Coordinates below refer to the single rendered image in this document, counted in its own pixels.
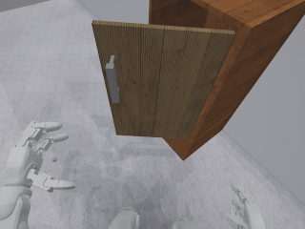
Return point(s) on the right robot hand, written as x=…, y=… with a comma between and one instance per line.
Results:
x=250, y=216

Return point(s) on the left robot thigh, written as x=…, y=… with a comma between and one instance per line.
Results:
x=126, y=220

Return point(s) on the cupboard door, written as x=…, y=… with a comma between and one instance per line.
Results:
x=164, y=74

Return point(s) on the handle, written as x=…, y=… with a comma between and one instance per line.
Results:
x=112, y=80

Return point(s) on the robot left shin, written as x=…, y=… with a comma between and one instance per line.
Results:
x=129, y=209

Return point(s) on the left robot hand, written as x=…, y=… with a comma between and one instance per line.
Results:
x=22, y=157

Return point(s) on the robot left forearm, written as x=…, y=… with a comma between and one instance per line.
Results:
x=15, y=206

